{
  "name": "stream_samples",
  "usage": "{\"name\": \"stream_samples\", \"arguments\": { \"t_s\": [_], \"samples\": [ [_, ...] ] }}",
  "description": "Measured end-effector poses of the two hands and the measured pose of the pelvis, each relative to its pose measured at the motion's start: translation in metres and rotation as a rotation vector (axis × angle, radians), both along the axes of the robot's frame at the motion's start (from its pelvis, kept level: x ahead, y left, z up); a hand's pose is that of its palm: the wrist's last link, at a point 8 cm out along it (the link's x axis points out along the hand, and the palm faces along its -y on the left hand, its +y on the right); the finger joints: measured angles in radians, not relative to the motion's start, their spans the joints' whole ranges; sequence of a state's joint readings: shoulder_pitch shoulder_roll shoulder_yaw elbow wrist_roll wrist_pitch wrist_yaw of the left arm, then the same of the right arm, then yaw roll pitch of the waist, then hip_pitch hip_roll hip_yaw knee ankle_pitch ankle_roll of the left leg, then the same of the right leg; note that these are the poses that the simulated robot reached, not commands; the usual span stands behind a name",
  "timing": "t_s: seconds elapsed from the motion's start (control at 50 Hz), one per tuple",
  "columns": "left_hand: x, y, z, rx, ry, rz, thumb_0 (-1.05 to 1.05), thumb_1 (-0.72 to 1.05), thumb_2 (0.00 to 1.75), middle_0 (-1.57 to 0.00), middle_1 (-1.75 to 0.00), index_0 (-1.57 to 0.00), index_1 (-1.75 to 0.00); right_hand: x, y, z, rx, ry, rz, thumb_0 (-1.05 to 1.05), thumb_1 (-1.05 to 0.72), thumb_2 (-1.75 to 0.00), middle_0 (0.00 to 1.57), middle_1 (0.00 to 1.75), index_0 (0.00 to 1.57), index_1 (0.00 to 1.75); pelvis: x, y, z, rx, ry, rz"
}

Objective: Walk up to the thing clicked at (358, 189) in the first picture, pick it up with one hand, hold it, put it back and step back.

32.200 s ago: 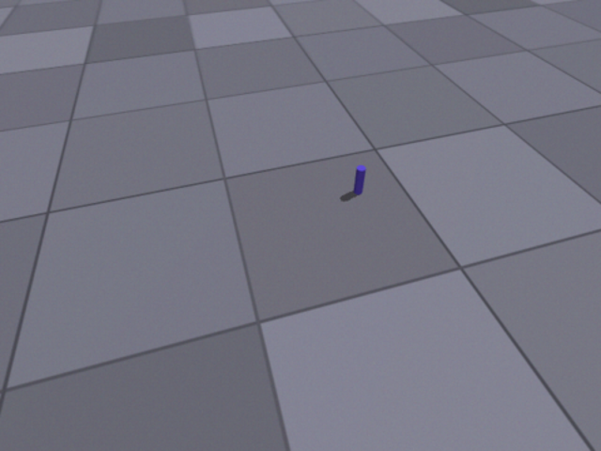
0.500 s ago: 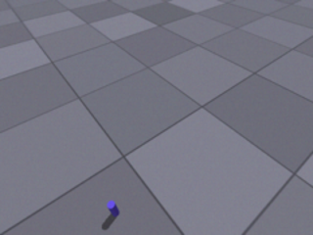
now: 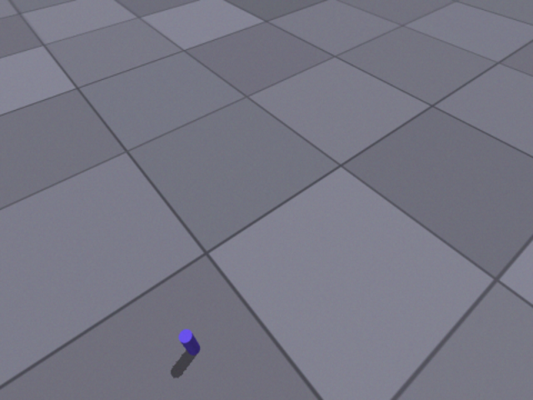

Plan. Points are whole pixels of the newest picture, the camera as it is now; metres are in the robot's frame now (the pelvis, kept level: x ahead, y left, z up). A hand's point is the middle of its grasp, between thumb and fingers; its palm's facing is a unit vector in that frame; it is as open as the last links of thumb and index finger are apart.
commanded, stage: step back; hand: left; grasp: from the side
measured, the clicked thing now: (190, 342) +0.41 +0.29 -0.70
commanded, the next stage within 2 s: none
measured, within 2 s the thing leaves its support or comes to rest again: neither
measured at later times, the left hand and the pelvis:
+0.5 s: hand out of the picture +0.05 +0.31 -0.18, palm faces -0.04 -0.93 -0.36, open 7.4 cm; pelvis -0.08 +0.04 -0.02, yaw -1 degrees
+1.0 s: hand out of the picture -0.11 +0.27 -0.14, palm faces -0.02 -0.90 -0.44, open 7.4 cm; pelvis -0.20 +0.00 -0.01, yaw -1 degrees
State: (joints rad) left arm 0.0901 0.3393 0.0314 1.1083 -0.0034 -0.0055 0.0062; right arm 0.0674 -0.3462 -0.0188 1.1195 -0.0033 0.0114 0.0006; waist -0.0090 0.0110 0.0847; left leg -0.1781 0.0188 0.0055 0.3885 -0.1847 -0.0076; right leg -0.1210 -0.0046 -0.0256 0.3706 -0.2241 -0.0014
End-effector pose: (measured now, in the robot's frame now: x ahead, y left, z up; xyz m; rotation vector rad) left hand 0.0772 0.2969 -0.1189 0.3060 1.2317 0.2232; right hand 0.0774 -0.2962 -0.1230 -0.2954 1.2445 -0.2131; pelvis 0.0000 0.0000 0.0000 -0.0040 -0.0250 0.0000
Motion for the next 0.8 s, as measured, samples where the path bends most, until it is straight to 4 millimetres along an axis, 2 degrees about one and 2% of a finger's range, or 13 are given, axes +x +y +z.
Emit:
{"name": "stream_samples", "arguments": {
  "t_s": [0.12,0.2,0.32,0.42,0.54,0.64,0.74,0.8],
  "samples": [
    [-0.007,0.016,-0.006,0.033,0.007,-0.006,0.0,0.9,0.9,-0.2,-0.3,-0.2,-0.3,-0.007,-0.008,-0.006,-0.027,0.012,0.006,0.0,-0.91,-0.9,0.2,0.3,0.2,0.3,-0.019,0.004,-0.009,-0.01,0.008,0.008],
    [-0.008,0.029,-0.011,0.041,-0.014,-0.019,0.0,0.9,0.9,-0.2,-0.3,-0.2,-0.3,-0.017,-0.007,-0.009,-0.053,0.02,0.012,0.0,-0.91,-0.9,0.2,0.3,0.2,0.3,-0.03,0.015,-0.017,-0.014,-0.002,0.014],
    [0.004,0.052,-0.026,0.028,-0.078,-0.034,0.0,0.9,0.9,-0.2,-0.3,-0.2,-0.3,-0.048,0.013,-0.009,-0.08,0.023,0.007,0.0,-0.91,-0.9,0.2,0.3,0.2,0.3,-0.044,0.037,-0.03,-0.01,-0.013,0.011],
    [-0.003,0.052,-0.021,0.015,-0.098,-0.044,0.0,0.91,0.9,-0.2,-0.3,-0.2,-0.3,-0.076,0.028,0.002,-0.082,0.051,0.014,0.0,-0.91,-0.9,0.2,0.3,0.2,0.3,-0.062,0.042,-0.019,-0.023,-0.003,0.015],
    [-0.05,0.052,-0.021,0.023,-0.016,-0.071,0.0,0.91,0.9,-0.2,-0.3,-0.2,-0.3,-0.083,0.033,0.006,-0.075,-0.034,0.0,0.01,-0.9,-0.9,0.2,0.3,0.2,0.3,-0.085,0.041,-0.016,-0.009,0.001,-0.035],
    [-0.095,0.048,-0.022,0.043,0.045,-0.078,0.0,0.91,0.9,-0.2,-0.3,-0.2,-0.3,-0.093,0.026,0.0,-0.057,-0.107,0.008,0.01,-0.9,-0.9,0.2,0.3,0.21,0.3,-0.113,0.033,-0.021,0.001,-0.009,-0.068],
    [-0.14,0.033,-0.019,0.064,0.045,-0.074,0.0,0.91,0.9,-0.2,-0.3,-0.2,-0.3,-0.117,0.004,-0.017,-0.038,-0.138,0.004,0.0,-0.9,-0.9,0.2,0.3,0.21,0.3,-0.146,0.017,-0.032,0.002,-0.023,-0.085],
    [-0.173,0.022,-0.008,0.065,0.047,-0.056,0.0,0.91,0.9,-0.2,-0.3,-0.2,-0.3,-0.139,-0.006,-0.02,-0.027,-0.116,-0.015,0.0,-0.9,-0.9,0.2,0.3,0.2,0.3,-0.161,0.009,-0.028,0.004,-0.031,-0.061]
  ]
}}
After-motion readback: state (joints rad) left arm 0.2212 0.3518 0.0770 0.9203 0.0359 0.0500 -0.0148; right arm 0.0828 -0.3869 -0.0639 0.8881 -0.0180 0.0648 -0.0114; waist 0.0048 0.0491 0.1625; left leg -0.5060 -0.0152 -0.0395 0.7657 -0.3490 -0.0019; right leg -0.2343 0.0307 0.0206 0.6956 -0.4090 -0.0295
